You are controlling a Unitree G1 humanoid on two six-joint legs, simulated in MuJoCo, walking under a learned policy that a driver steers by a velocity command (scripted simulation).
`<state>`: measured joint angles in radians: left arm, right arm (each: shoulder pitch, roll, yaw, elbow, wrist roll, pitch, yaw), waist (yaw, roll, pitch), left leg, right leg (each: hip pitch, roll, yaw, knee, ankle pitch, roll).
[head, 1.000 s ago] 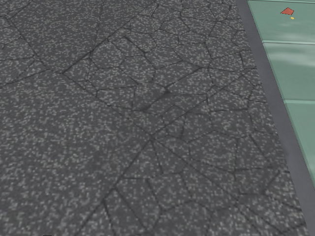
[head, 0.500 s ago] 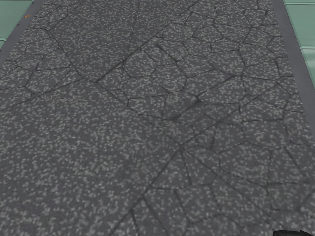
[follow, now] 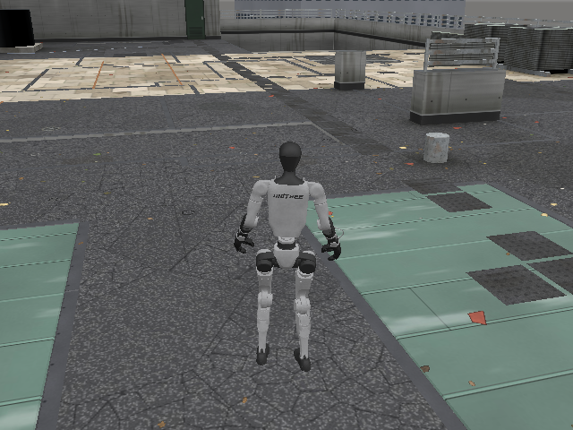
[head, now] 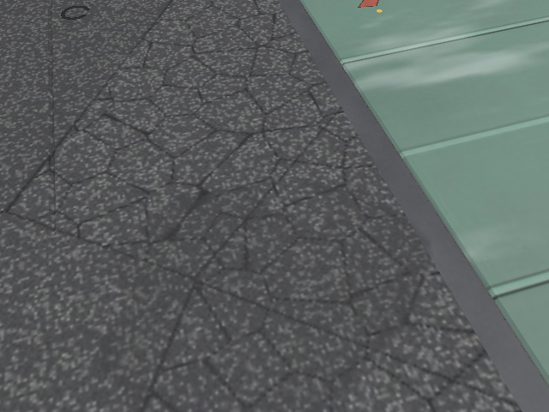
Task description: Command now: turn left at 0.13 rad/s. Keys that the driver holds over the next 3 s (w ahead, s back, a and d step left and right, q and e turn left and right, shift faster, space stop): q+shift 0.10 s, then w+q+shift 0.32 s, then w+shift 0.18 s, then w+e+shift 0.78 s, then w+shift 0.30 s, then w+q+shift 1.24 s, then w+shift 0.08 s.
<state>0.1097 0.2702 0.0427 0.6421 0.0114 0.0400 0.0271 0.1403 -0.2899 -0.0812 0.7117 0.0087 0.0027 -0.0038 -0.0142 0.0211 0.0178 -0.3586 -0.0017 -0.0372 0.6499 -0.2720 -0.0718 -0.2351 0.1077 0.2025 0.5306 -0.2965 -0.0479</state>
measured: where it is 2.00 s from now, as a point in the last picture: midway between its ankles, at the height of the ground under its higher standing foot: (206, 164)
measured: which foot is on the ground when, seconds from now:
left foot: up 0.00-0.00, down 0.02-0.30, up 0.32-0.68, down 0.70-1.00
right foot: down 0.00-0.06, up 0.08-0.28, down 0.30-0.70, up 0.72-1.00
